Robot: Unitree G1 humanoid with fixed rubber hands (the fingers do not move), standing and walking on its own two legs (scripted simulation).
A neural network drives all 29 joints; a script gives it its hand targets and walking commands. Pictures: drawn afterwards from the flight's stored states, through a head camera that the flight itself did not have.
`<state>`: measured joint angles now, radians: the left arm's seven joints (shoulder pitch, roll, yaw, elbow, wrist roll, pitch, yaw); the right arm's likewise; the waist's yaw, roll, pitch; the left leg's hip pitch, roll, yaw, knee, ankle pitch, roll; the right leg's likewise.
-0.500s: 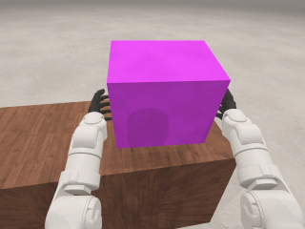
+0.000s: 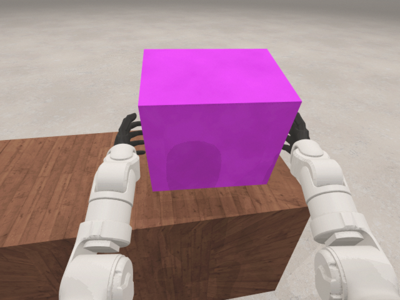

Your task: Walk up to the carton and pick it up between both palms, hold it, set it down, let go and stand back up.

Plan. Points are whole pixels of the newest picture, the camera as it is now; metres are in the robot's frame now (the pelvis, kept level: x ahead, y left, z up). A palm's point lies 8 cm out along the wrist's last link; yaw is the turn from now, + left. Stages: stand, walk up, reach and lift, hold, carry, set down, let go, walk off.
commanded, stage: hold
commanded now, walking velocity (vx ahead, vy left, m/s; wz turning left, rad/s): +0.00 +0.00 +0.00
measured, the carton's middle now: (209, 120) +0.46 +0.03 +0.21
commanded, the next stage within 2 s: none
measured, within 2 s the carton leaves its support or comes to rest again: neither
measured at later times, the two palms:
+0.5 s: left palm (125, 156) +0.37 +0.20 +0.17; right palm (296, 150) +0.39 -0.15 +0.18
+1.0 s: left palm (124, 161) +0.37 +0.20 +0.16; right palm (293, 154) +0.39 -0.15 +0.17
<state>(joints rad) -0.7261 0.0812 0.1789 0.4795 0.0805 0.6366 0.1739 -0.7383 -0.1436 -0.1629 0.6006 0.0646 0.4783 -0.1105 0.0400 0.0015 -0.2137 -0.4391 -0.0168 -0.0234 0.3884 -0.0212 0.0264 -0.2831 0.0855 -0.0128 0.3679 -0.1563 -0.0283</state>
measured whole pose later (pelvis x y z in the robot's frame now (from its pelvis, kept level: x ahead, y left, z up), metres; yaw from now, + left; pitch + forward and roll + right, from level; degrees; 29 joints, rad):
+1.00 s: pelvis +0.00 +0.00 +0.00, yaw +0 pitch +4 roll -3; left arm -0.70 0.08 0.18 0.51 0.11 0.69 0.13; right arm -0.75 -0.14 -0.16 0.72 0.06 0.47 -0.09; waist 0.04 0.00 -0.21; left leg -0.43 -0.02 -0.02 0.38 -0.02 0.03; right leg -0.27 0.08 -0.01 0.36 -0.16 -0.03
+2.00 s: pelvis +0.00 +0.00 +0.00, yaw +0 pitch +4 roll -3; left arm -0.69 0.06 0.18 0.45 0.07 0.67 0.17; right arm -0.69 -0.14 -0.16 0.59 0.06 0.48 -0.11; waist 0.04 0.00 -0.20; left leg -0.43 -0.02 -0.02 0.38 -0.02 0.03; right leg -0.27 0.08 -0.01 0.36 -0.15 -0.03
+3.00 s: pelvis +0.00 +0.01 +0.00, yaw +0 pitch +3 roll -3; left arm -0.71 0.08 0.18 0.47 0.13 0.68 0.14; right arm -0.77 -0.14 -0.17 0.69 0.07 0.47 -0.10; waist 0.04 0.00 -0.21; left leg -0.42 -0.03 -0.02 0.38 -0.02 0.03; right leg -0.27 0.07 -0.01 0.36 -0.15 -0.02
